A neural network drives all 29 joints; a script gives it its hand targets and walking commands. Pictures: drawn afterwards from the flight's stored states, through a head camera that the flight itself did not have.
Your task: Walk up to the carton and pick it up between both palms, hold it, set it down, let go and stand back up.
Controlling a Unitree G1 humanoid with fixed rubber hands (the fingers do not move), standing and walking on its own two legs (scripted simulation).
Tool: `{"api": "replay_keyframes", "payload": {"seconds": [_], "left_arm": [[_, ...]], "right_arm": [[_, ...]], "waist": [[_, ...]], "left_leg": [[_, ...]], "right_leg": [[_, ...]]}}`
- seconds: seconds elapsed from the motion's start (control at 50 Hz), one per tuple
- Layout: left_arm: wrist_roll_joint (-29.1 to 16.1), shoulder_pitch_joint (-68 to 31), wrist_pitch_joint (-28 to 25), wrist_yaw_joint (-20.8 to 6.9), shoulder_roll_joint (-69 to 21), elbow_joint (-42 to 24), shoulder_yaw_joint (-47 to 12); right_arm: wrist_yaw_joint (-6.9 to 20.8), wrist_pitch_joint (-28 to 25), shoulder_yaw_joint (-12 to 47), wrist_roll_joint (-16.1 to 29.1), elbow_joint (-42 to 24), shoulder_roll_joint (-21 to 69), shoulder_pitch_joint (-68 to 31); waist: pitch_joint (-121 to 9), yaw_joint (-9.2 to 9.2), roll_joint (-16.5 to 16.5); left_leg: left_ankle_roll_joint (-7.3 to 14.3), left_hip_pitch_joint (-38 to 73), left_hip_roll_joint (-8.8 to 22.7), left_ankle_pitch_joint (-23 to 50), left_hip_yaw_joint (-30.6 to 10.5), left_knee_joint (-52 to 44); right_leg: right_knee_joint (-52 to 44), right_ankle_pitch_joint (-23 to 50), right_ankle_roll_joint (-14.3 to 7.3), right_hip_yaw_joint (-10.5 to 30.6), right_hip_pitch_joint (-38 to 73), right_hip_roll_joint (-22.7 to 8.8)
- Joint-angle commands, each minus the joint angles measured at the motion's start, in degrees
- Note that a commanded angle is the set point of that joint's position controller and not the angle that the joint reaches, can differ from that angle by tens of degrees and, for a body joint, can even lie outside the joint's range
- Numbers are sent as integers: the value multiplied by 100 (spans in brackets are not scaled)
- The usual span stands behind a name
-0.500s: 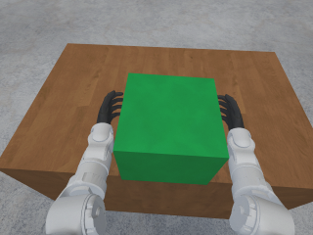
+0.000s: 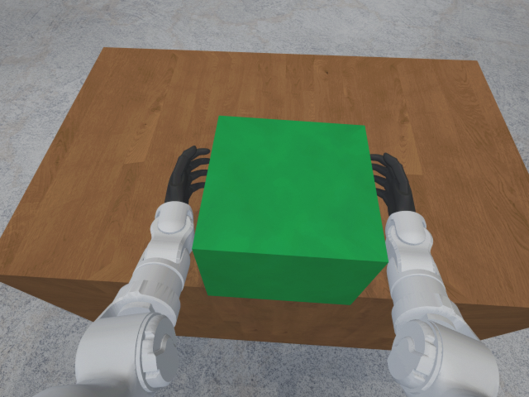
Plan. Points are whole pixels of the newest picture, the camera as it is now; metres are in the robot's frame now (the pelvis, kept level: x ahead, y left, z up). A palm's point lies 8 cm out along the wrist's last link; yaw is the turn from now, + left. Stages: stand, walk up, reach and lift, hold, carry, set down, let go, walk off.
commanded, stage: set down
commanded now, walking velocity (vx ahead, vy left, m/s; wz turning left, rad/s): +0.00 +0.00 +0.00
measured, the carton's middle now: (285, 211) +0.43 -0.06 -0.03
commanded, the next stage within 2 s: none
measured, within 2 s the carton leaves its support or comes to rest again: rests again in 0.20 s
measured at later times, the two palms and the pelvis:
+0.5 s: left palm (184, 200) +0.44 +0.11 +0.01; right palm (396, 205) +0.40 -0.23 +0.01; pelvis +0.00 +0.00 +0.00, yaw -1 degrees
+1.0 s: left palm (184, 203) +0.43 +0.11 +0.01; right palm (396, 205) +0.40 -0.23 +0.01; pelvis -0.01 -0.01 +0.00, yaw +0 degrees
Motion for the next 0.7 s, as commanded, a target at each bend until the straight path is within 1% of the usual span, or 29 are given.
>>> {"api": "replay_keyframes", "payload": {"seconds": [0.0,0.02,0.04,0.06,0.08,0.1,0.12,0.14,0.16,0.18,0.22,0.24,0.26,0.28,0.3,0.32,0.36,0.38,0.44,0.46,0.5,0.52,0.54,0.58,0.6,0.62,0.64,0.66,0.68], "left_arm": [[164,-3439,-514,-596,-2928,-761,-1598],[118,-3542,-554,-570,-2957,-758,-1687],[80,-3616,-599,-577,-2875,-718,-1698],[69,-3622,-629,-590,-2896,-612,-1668],[74,-3669,-699,-592,-2915,-652,-1640],[136,-3631,-721,-615,-2859,-505,-1539],[225,-3523,-735,-626,-2876,-401,-1474],[314,-3549,-763,-617,-2894,-469,-1437],[282,-3560,-769,-619,-2830,-324,-1395],[218,-3636,-823,-600,-2840,-414,-1449],[187,-3677,-831,-556,-2879,-537,-1587],[206,-3601,-798,-557,-2851,-384,-1531],[159,-3524,-775,-532,-2949,-403,-1634],[208,-3516,-764,-531,-2952,-414,-1632],[153,-3533,-784,-553,-2924,-367,-1632],[161,-3464,-803,-556,-2957,-386,-1648],[202,-3315,-851,-566,-2901,-222,-1479],[245,-3384,-865,-570,-2851,-186,-1424],[292,-3417,-853,-567,-2749,-287,-1415],[295,-3451,-833,-546,-2798,-356,-1432],[296,-3438,-847,-533,-2754,-394,-1405],[284,-3533,-904,-509,-2746,-470,-1457],[271,-3519,-931,-518,-2769,-416,-1415],[316,-3423,-926,-544,-2703,-323,-1416],[313,-3434,-901,-553,-2737,-320,-1398],[300,-3473,-909,-568,-2616,-222,-1318],[258,-3435,-909,-573,-2624,-273,-1356],[271,-3363,-898,-586,-2593,-286,-1347],[263,-3551,-904,-583,-2577,-378,-1365]], "right_arm": [[569,-489,1340,-160,-389,2688,-3275],[588,-554,1277,-150,-473,2620,-3480],[568,-563,1311,-223,-503,2682,-3439],[554,-583,1328,-277,-570,2688,-3437],[548,-600,1347,-245,-522,2739,-3435],[540,-598,1465,-239,-498,2891,-3404],[525,-601,1471,-220,-300,2928,-3274],[509,-652,1413,-257,-271,2930,-3268],[501,-683,1369,-302,-342,2888,-3383],[522,-704,1323,-306,-338,2869,-3420],[536,-704,1195,-289,-223,2698,-3402],[552,-674,1210,-292,-242,2697,-3371],[569,-672,1224,-283,-129,2679,-3294],[563,-680,1192,-277,-101,2716,-3288],[570,-703,1309,-245,-190,2750,-3290],[557,-723,1310,-266,-168,2774,-3177],[530,-724,1285,-330,-163,2692,-3178],[527,-710,1209,-358,-96,2689,-3190],[563,-679,1034,-398,-138,2604,-3222],[582,-690,997,-420,-103,2577,-3229],[595,-694,916,-488,-77,2540,-3153],[600,-716,956,-524,-154,2610,-3241],[604,-718,986,-491,-148,2671,-3188],[569,-710,987,-405,-102,2570,-3168],[571,-695,917,-442,-67,2547,-3148],[574,-672,886,-486,-24,2576,-3216],[581,-658,804,-509,-25,2518,-3181],[591,-660,787,-495,-26,2497,-3133],[580,-650,768,-558,-38,2492,-3167]], "waist": [[-3842,-220,-221],[-4036,-259,-255],[-4084,-261,-365],[-4197,-291,-430],[-4235,-243,-447],[-4154,-156,-535],[-3960,-160,-535],[-3968,-154,-501],[-3960,-117,-460],[-3994,-196,-462],[-4151,-272,-147],[-4038,-230,-186],[-4038,-285,-176],[-4104,-257,-149],[-4120,-196,-170],[-4231,-194,-184],[-4084,-155,-321],[-3891,-189,-394],[-3695,-233,-192],[-3825,-274,-214],[-3878,-245,-145],[-4066,-216,-183],[-4001,-189,-223],[-3936,-174,-74],[-3860,-228,-48],[-3753,-194,-102],[-3825,-262,-117],[-3682,-225,-111],[-3879,-253,-82]], "left_leg": [[-337,843,-39,2833,-50,365],[-353,1007,-4,2891,-97,389],[-301,1077,-19,2975,-78,443],[-302,929,-44,2891,-65,439],[-260,686,-88,2965,3,410],[-200,332,-91,2832,20,352],[-156,-27,-104,2718,55,268],[-120,-250,-103,2585,84,196],[-81,-325,-108,2469,73,153],[-92,-105,-76,2514,-2,161],[-261,629,-54,2845,-21,332],[-257,871,-41,2980,-19,430],[-332,1106,-24,3132,-29,494],[-371,1140,-38,3226,-1,551],[-332,1101,-34,3234,11,582],[-384,886,-34,3195,-7,573],[-294,403,-53,2954,12,399],[-260,166,-60,2821,20,324],[-268,620,-57,2720,-10,339],[-307,897,-18,2788,-54,386],[-408,1182,-35,2926,-30,458],[-413,1113,-35,2948,-6,458],[-364,1009,-80,2957,34,459],[-316,708,-59,2944,21,472],[-349,699,-48,2973,12,467],[-305,538,-78,2732,25,431],[-321,663,-52,2615,-18,394],[-347,779,-51,2711,-20,405],[-342,828,-44,2731,1,441]], "right_leg": [[1144,3793,111,312,3229,111],[1096,3664,108,296,3014,118],[1107,3710,146,292,2975,140],[1150,3856,134,325,3113,116],[1234,4117,178,339,3281,119],[1314,4310,187,430,3576,73],[1384,4563,197,497,3827,1],[1413,4597,169,496,4029,-17],[1434,4456,194,477,3987,-29],[1401,4381,198,478,3810,9],[1296,4086,139,379,3171,86],[1209,3861,152,356,2835,124],[1183,3910,138,340,2654,167],[1143,3821,112,318,2512,171],[1118,3807,109,337,2541,170],[1127,3883,63,335,2701,141],[1216,4129,70,413,3145,101],[1224,4143,92,432,3242,86],[1129,3613,119,363,2762,118],[1062,3503,77,345,2606,143],[979,3277,61,286,2251,167],[990,3308,64,268,2283,166],[1037,3521,74,317,2369,174],[1147,3722,64,374,2513,101],[1122,3749,58,384,2519,121],[1136,3659,93,426,2625,75],[1134,3457,56,383,2525,84],[1078,3347,60,345,2413,121],[1038,3287,60,298,2331,133]]}}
